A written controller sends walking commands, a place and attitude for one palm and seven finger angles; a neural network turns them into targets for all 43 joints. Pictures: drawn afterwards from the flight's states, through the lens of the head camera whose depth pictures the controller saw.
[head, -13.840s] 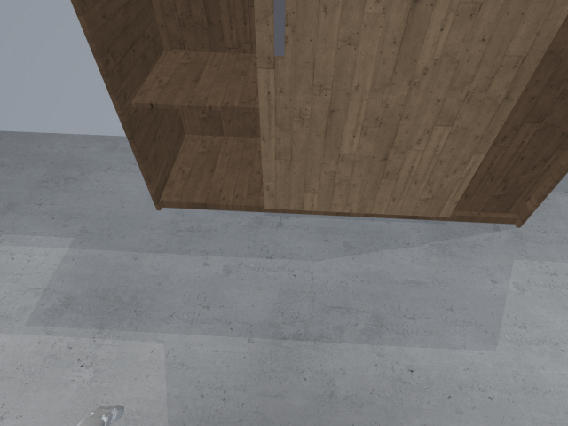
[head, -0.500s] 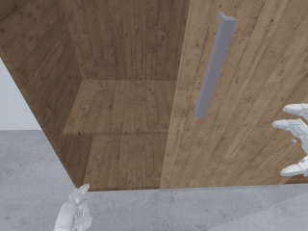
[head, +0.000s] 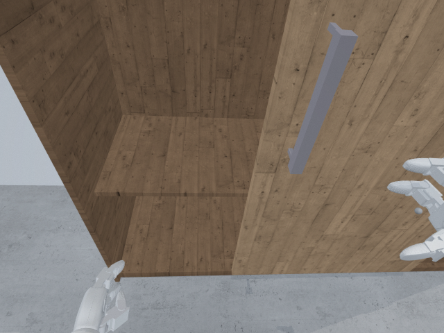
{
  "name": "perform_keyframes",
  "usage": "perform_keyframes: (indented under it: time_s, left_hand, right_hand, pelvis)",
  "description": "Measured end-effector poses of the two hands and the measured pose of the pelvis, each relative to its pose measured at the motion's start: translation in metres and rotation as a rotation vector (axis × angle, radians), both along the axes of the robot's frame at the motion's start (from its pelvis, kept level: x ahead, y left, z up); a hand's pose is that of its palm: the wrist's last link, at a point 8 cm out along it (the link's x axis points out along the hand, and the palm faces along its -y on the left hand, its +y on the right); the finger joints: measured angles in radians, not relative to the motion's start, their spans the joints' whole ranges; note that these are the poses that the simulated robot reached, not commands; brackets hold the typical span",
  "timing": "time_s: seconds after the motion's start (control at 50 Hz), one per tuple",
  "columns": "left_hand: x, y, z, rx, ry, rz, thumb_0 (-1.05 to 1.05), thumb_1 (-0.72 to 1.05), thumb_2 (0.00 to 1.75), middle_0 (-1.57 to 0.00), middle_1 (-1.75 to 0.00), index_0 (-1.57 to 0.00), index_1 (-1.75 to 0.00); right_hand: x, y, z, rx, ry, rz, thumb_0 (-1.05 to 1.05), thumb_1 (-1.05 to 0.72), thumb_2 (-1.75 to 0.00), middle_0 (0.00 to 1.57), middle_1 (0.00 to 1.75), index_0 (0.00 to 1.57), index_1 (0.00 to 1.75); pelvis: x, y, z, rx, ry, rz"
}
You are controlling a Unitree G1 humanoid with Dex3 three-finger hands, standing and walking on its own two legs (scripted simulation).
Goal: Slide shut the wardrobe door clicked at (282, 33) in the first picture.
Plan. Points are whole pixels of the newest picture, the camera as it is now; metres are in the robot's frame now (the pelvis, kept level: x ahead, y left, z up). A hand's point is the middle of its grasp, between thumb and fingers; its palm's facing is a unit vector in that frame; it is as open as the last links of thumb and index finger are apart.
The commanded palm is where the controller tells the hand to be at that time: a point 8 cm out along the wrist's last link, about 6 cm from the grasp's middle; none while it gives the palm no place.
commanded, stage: move the hooked fingers beside the handle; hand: right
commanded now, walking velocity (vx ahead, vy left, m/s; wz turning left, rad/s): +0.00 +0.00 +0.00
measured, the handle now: (311, 108) +0.50 -0.16 +0.19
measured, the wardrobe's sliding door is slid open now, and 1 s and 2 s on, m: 0.50 0.50 0.50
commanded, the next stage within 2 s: none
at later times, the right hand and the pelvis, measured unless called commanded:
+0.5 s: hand (395, 183) +0.33 -0.27 +0.16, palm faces -0.02 +1.00 -0.05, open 13.9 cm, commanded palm +0.30 -0.31 +0.17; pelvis +0.00 -0.01 +0.00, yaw +1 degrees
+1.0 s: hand (376, 166) +0.37 -0.25 +0.16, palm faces -0.04 +1.00 -0.02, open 13.9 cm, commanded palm +0.35 -0.30 +0.16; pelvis -0.01 -0.02 +0.00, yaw +1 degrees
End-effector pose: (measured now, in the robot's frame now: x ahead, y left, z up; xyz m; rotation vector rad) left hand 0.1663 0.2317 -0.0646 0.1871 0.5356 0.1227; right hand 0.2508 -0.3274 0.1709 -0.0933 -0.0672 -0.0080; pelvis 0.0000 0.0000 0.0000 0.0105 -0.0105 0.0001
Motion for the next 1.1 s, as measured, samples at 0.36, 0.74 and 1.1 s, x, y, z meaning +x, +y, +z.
perform_keyframes:
  time_s: [0.36,0.74,1.1]
  left_hand:
    - [-0.014,0.0,-0.006,0.02,0.049,0.023,0.01,0.9,0.9,-0.2,-0.3,-0.21,-0.3]
    - [-0.042,0.004,-0.013,0.037,0.136,0.086,0.01,0.9,0.9,-0.2,-0.3,-0.2,-0.3]
    - [-0.054,-0.004,-0.019,0.02,0.182,0.094,0.01,0.9,0.89,-0.2,-0.3,-0.21,-0.3]
  right_hand:
    - [0.039,0.008,-0.005,0.032,0.008,0.027,-0.01,0.5,-0.3,0.31,1.2,0.31,1.2]
    - [0.064,0.003,-0.012,0.058,0.02,0.024,-0.01,0.5,-0.3,0.3,1.2,0.3,1.2]
    - [0.108,0.027,-0.007,0.069,0.029,0.043,-0.01,0.5,-0.3,0.31,1.2,0.31,1.2]
  pelvis:
    - [-0.006,-0.003,-0.001,0.002,0.008,-0.003]
    - [-0.002,-0.015,-0.001,0.004,0.027,0.015]
    - [-0.006,-0.018,-0.001,0.004,0.042,0.02]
